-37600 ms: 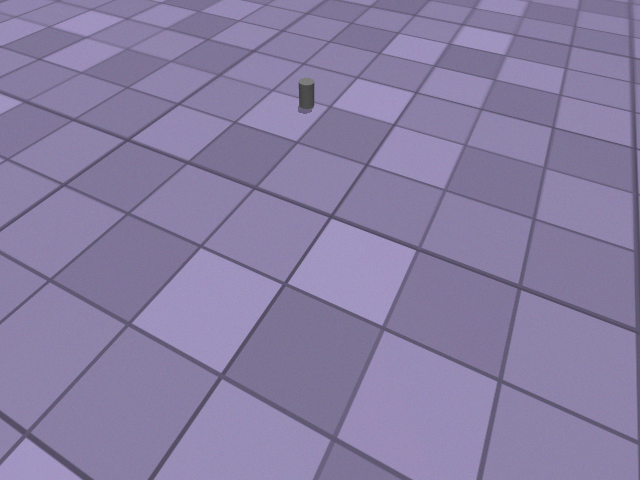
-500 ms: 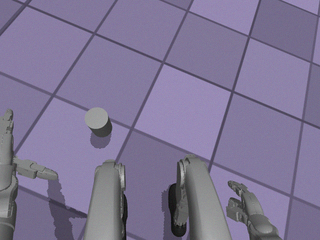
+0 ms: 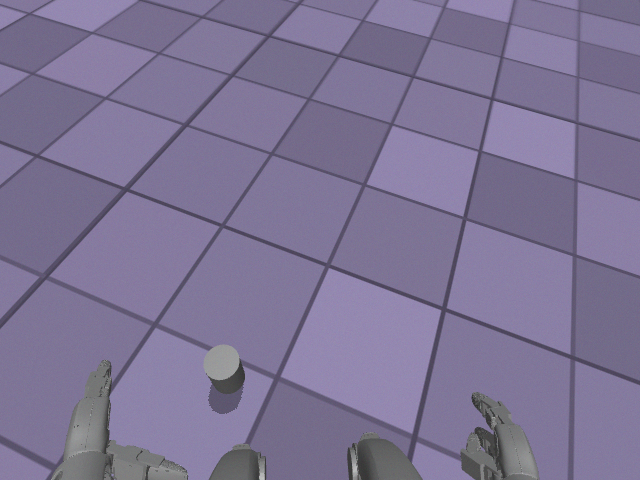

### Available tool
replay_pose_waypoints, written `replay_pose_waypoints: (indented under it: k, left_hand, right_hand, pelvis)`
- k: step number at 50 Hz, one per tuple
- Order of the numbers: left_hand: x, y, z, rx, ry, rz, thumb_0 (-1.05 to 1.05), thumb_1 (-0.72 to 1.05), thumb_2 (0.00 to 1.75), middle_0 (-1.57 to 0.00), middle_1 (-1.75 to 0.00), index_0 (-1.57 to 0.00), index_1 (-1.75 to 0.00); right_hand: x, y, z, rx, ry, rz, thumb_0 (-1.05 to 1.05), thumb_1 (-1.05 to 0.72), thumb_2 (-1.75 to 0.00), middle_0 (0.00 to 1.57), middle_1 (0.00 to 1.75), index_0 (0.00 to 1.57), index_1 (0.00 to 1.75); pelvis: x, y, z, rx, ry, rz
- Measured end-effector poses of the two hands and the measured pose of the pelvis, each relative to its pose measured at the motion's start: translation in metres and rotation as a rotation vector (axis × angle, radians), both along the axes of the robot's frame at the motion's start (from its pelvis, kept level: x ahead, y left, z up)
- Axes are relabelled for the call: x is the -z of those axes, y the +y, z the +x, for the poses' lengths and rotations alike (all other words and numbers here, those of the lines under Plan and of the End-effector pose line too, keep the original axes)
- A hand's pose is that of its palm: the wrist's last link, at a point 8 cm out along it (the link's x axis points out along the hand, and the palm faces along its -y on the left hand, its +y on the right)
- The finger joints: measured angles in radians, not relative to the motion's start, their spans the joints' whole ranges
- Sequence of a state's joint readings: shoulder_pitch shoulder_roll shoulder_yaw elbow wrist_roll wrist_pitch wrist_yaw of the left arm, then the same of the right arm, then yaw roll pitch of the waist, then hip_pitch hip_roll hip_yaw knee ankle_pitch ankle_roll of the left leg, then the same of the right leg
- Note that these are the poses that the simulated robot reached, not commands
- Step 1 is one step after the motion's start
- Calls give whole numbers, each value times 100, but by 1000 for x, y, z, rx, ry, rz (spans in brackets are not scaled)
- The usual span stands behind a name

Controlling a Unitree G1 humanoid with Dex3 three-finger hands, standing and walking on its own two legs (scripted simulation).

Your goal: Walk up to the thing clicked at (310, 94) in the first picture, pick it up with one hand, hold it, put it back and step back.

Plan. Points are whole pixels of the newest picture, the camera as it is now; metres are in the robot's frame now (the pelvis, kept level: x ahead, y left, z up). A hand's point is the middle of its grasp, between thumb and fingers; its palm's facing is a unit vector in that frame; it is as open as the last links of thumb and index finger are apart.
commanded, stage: home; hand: left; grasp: from the side
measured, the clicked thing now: (225, 370) +0.43 +0.19 -0.61
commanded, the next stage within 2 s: stand in 1.86 s
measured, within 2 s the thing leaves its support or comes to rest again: neither
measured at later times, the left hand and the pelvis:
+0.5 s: hand (137, 453) +0.18 +0.19 -0.02, palm faces +0.12 -0.95 -0.29, open 17.6 cm; pelvis +0.01 +0.00 +0.04, yaw +1 degrees
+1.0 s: hand (145, 453) +0.18 +0.18 -0.02, palm faces +0.11 -0.95 -0.29, open 17.7 cm; pelvis +0.01 -0.01 +0.04, yaw +1 degrees
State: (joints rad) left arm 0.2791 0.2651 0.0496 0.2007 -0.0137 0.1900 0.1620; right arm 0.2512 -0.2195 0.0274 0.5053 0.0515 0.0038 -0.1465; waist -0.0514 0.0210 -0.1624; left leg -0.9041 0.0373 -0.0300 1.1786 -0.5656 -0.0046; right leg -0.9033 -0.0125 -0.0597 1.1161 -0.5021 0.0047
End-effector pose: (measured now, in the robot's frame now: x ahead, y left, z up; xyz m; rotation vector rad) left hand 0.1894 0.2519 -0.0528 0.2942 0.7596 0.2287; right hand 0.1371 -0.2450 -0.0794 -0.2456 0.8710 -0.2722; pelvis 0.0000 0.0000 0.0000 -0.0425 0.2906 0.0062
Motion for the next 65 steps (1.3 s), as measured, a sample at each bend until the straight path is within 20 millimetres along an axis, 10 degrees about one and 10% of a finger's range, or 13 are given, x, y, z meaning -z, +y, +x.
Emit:
replay_pose_waypoints:
  k: [13,65]
  left_hand:
    - [-67,-18,-26,8,-71,-34,-1,-55,5,-5,-6,-6,-5]
    - [-65,-26,-36,0,-32,-54,-1,-57,4,-5,-6,-6,-5]
  right_hand:
    - [-48,17,27,-26,-174,20,1,-89,-90,20,30,20,30]
    - [-55,5,24,-60,-197,0,2,-90,-90,20,30,20,30]
  pelvis:
    - [-33,5,15,-5,-122,5]
    - [-40,-5,9,-8,-159,15]
